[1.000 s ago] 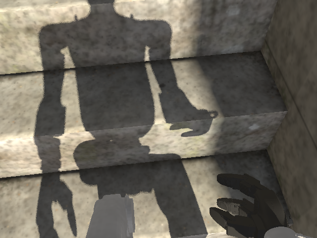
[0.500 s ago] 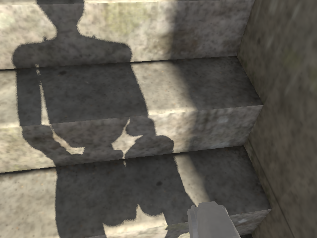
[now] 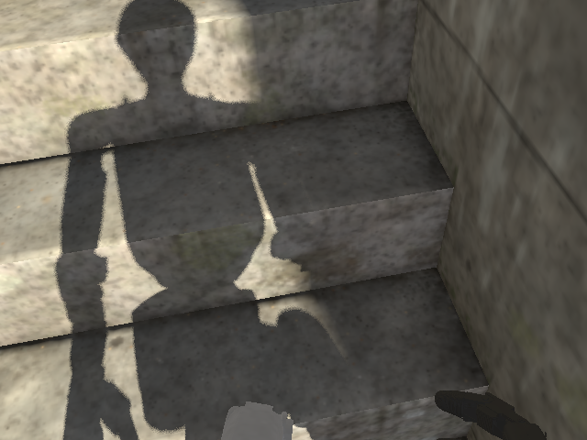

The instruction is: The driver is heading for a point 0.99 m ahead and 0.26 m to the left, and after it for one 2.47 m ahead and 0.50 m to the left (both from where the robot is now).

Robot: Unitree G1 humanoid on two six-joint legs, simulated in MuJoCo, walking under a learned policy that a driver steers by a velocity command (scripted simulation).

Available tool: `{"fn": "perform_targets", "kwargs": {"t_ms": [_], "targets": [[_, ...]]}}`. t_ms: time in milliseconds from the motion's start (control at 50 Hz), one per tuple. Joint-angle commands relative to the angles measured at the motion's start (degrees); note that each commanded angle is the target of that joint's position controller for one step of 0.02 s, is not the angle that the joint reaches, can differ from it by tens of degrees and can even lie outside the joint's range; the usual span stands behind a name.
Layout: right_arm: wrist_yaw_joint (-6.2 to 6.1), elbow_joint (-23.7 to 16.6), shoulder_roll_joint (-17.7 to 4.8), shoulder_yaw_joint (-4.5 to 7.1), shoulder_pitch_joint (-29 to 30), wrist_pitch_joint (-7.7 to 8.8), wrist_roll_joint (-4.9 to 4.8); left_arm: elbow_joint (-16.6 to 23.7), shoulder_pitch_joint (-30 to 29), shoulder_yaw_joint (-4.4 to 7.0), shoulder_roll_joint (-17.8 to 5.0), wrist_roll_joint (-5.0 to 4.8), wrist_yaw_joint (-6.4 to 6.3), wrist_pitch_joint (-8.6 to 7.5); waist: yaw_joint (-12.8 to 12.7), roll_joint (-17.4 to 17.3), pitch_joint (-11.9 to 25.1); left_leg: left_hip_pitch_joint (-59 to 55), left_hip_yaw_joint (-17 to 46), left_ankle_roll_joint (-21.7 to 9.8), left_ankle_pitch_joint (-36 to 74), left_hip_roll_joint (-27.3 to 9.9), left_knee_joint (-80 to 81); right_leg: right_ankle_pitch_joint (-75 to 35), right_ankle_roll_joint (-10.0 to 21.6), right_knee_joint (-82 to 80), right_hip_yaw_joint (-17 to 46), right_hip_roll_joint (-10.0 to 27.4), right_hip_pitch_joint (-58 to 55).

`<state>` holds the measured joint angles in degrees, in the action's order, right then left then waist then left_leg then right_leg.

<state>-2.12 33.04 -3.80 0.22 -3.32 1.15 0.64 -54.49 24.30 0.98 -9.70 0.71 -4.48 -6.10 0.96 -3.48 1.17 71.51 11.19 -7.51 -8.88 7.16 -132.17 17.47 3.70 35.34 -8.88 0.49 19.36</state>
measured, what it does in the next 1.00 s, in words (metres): climbs: left foot 0.20 m higher, then right foot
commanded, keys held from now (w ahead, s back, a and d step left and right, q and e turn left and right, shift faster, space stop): w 0.20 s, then no key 0.80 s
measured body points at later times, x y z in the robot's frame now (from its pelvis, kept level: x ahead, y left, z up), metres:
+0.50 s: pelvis +0.18 +0.06 +0.17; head +0.21 +0.06 +0.62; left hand +0.34 +0.28 +0.07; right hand +0.29 -0.19 +0.04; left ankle +0.23 +0.12 -0.52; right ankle +0.14 -0.10 -0.29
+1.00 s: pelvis +0.24 +0.04 +0.22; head +0.25 +0.01 +0.67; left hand +0.32 +0.26 +0.10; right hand +0.39 -0.16 +0.09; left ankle +0.23 +0.13 -0.52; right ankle +0.26 -0.08 -0.52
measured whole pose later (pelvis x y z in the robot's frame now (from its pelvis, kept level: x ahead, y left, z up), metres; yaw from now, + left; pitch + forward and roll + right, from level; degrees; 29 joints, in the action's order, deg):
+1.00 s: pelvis +0.24 +0.04 +0.22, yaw +0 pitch +1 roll +0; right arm -3.7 45.8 -6.2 0.7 -8.6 0.6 -0.5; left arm -47.0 17.2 0.8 -5.4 0.0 -7.6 -1.2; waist 0.4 -3.2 1.5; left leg 11.9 -6.4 -2.3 -14.6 0.4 -24.9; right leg 11.8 0.4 25.7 -0.8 0.1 15.5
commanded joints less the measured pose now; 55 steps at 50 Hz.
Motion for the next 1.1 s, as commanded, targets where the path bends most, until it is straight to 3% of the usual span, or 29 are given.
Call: {"fn": "perform_targets", "kwargs": {"t_ms": [20,80,120,140,160,220,260,280,300,320,340,360,380,400,440,500,560,600,640,700,760,800,820,880,900,920,960,1000,1100], "targets": [[-0.95,-5.11,1.93,-2.08,1.10,-2.87,-0.12,2.37,-2.91,-0.17,-6.01,-1.62,0.47,-2.44,5.07,3.33,-10.65,10.78,-1.07,0.37,-3.84,-2.91,0.63,2.46,-0.40,-21.53,7.71,9.84,7.04],[0.65,-8.76,-0.55,-2.86,10.53,-4.96,-0.37,2.16,1.89,0.14,-8.55,-2.86,-2.06,-1.82,-0.10,6.53,-6.13,5.62,-17.71,2.73,-2.18,-7.64,18.94,-4.73,3.20,-34.05,7.88,8.80,1.68],[1.23,-7.89,1.00,-2.77,7.10,-5.15,2.06,0.91,5.18,1.25,-9.21,-1.30,-4.09,-1.38,0.43,12.98,0.69,11.86,-15.06,0.17,-5.18,-13.90,13.96,-21.00,7.02,-29.76,10.02,10.96,-21.65],[1.99,-6.41,0.47,-2.74,10.33,-4.98,1.95,2.43,6.88,1.68,-8.77,-1.83,-4.45,-0.59,-3.56,9.00,2.82,12.01,-18.92,-0.05,-7.67,-13.30,18.32,-24.98,6.80,-29.88,8.18,11.45,-27.95],[2.73,-6.85,2.34,-3.35,14.60,-4.08,3.22,2.25,9.56,2.09,-8.41,-0.71,-5.24,0.21,-6.15,9.22,3.56,15.03,-17.85,-1.39,-11.37,-13.83,16.19,-32.68,7.81,-28.39,10.05,12.89,-34.03],[3.50,-6.21,4.17,-4.43,10.41,-2.26,2.61,6.22,2.69,2.51,-8.34,-0.83,-6.29,-0.17,-0.84,11.70,5.67,-2.51,-18.59,-5.18,-20.17,-11.14,33.89,-83.98,5.75,-22.12,0.82,12.89,-30.85],[1.67,-1.55,-1.39,-2.96,-3.26,-3.06,1.18,11.34,-5.60,3.63,-13.21,-2.13,-4.17,-1.79,4.59,12.41,18.74,-36.46,-19.75,-5.16,-20.65,-2.87,49.72,-128.10,6.59,-11.97,4.11,17.25,-19.80],[1.61,-2.16,-4.86,-2.65,1.75,-2.24,1.51,8.73,0.58,3.07,-12.51,-4.36,-1.43,-2.84,1.17,10.57,25.09,-43.63,-19.45,-5.25,-18.07,-1.24,60.59,-128.55,5.73,-3.99,6.36,14.96,-22.26],[1.28,-1.39,-5.27,-2.47,5.19,-2.09,0.72,6.90,6.48,2.87,-12.43,-4.65,0.23,-3.93,-2.20,10.83,29.77,-53.50,-16.78,-5.90,-14.82,-1.62,67.70,-121.38,2.11,1.62,9.03,12.36,-15.72],[0.69,0.31,-5.04,-1.79,-3.63,-2.77,0.15,7.18,5.15,4.24,-15.66,-5.12,1.69,-5.05,1.80,14.00,33.73,-62.80,-11.29,-3.91,-10.68,-1.48,78.91,-102.05,0.74,6.44,9.48,10.31,-13.82],[1.26,3.65,-5.95,-0.91,-6.19,-2.52,0.68,7.17,4.17,3.74,-13.36,-4.09,2.55,-5.09,4.20,4.42,33.83,-71.59,-2.88,-7.02,-6.52,-7.72,86.56,-59.67,-1.65,23.79,9.85,3.48,-3.54],[1.22,7.19,-6.74,0.54,-6.10,-2.23,1.57,8.29,-4.30,3.13,-6.04,-0.79,1.63,-3.68,5.65,4.86,23.51,-64.40,5.75,-9.95,4.36,-13.01,98.98,-16.10,-3.72,52.39,14.28,-1.80,5.37],[0.30,8.42,-13.68,2.51,-10.63,-1.88,4.31,12.10,-4.24,2.48,-0.50,0.36,-0.12,-2.22,4.46,-1.10,21.38,-68.89,17.99,-17.78,43.54,-27.51,98.48,-4.76,-4.21,83.19,24.48,-9.04,25.62],[-0.06,9.45,-13.41,3.34,-15.39,-1.46,4.72,16.53,-9.63,1.94,0.09,1.20,-0.85,-0.84,5.55,3.03,18.73,-64.72,19.96,-16.56,27.54,-27.79,99.83,-3.39,-1.71,89.14,22.78,-6.45,32.35],[-0.42,14.75,-9.30,3.43,-11.75,0.12,3.77,19.68,-14.06,0.55,3.22,1.68,-0.61,0.51,0.02,4.14,-1.25,-50.50,11.08,-8.37,-8.20,-19.39,101.51,-5.48,1.00,88.08,24.45,-5.44,43.02],[-0.91,13.86,-5.25,2.16,-6.31,1.53,1.24,17.76,-4.12,1.61,1.06,1.37,0.82,2.19,-6.33,6.68,-4.84,-41.93,-2.25,-3.63,-2.07,-15.82,105.25,-15.51,-1.29,76.44,25.79,-7.12,36.33],[-0.43,12.27,-8.16,1.94,-5.45,3.51,-0.79,18.05,-5.86,1.79,0.66,0.05,-0.27,5.23,-6.65,5.56,-3.97,-40.57,-8.28,-1.79,3.26,-13.89,107.88,-18.48,-4.40,60.72,22.40,-7.67,30.29],[-0.61,12.43,-9.46,2.21,-8.28,3.88,-0.37,15.54,-4.57,2.10,2.41,-0.66,-1.40,7.31,-4.81,0.75,-1.72,-45.48,-6.90,-5.26,4.86,-15.76,109.51,-16.99,-5.12,68.48,18.14,-8.16,31.88],[-0.65,11.28,-10.64,2.87,-8.50,4.01,-0.07,15.66,-7.30,3.12,0.85,0.28,-2.36,7.77,-2.92,-4.75,-1.41,-50.96,-3.44,-8.12,1.92,-18.20,111.79,-12.68,-5.18,74.96,17.27,-6.98,36.24],[-2.49,10.93,-9.12,2.85,-11.21,3.78,0.52,14.48,-10.67,3.84,-0.76,1.41,-1.72,7.85,-1.23,0.68,-2.58,-55.43,-4.78,-7.16,-1.97,-18.69,111.79,-14.77,-6.08,63.11,19.12,-3.84,34.19],[-4.19,8.71,-8.83,1.97,-6.71,2.88,1.34,15.02,-11.51,2.04,1.82,-0.25,-0.25,8.79,-2.70,0.66,1.25,-57.23,-7.36,-5.94,0.74,-17.22,113.67,-11.57,-5.61,29.35,14.30,-0.03,17.49],[-3.97,8.87,-8.50,1.94,-6.65,2.46,1.54,13.66,-9.24,0.88,3.81,-1.35,-1.48,9.42,-2.29,-10.43,4.17,-63.13,-5.50,-5.63,18.92,-19.90,116.51,1.98,-3.04,12.05,7.85,1.19,8.86],[-3.62,8.89,-8.56,2.08,-9.49,2.75,1.34,13.51,-9.39,0.28,4.07,-1.34,-2.01,9.02,-0.15,-11.06,5.14,-67.49,-4.68,-5.54,29.08,-21.80,115.95,5.83,-2.41,5.59,6.46,0.80,6.90],[-2.26,9.32,-9.12,2.65,-11.94,2.14,-1.98,9.34,-3.51,0.24,1.14,-1.23,-2.47,5.16,-1.00,-5.50,4.81,-76.34,-8.08,-1.00,49.62,-17.37,104.76,-17.71,-2.05,-19.96,7.89,0.48,-1.28],[-2.35,9.39,-8.24,2.64,-14.62,1.64,-2.73,8.95,-2.04,0.76,-1.24,-0.59,-2.79,4.26,0.59,-0.26,7.03,-69.89,-7.68,1.03,32.05,-16.47,103.07,-35.26,-1.87,-16.56,12.90,5.58,-9.56],[-2.07,9.76,-4.73,1.77,-16.78,0.60,-3.37,9.23,-4.23,0.57,-0.69,-0.24,-3.21,3.81,3.69,12.14,7.48,-63.58,-9.11,2.60,9.94,-13.31,103.99,-52.78,0.32,-10.04,16.50,9.37,-12.71],[-1.66,12.10,-5.78,1.53,-13.43,-0.94,-1.29,10.88,-7.28,-0.47,3.61,-0.68,-3.23,3.74,2.39,12.25,3.29,-61.21,-9.79,2.94,-0.18,-13.67,110.42,-34.46,0.13,-11.97,17.92,9.66,-7.04],[-1.16,13.24,-6.26,1.62,-9.47,-1.72,-0.21,10.24,-6.52,0.15,0.69,-0.88,-3.54,3.88,1.63,10.84,0.55,-61.33,-10.08,4.21,1.48,-13.13,111.25,-22.45,0.06,-15.59,20.43,10.40,-3.41],[-0.88,16.65,-4.88,0.76,-7.55,-0.59,-0.51,6.63,-5.79,0.61,-1.02,-1.62,-3.74,3.19,0.98,7.70,-0.24,-61.94,-9.91,2.81,2.69,-12.66,116.27,3.69,-0.29,-22.24,22.99,9.61,-2.82]]}}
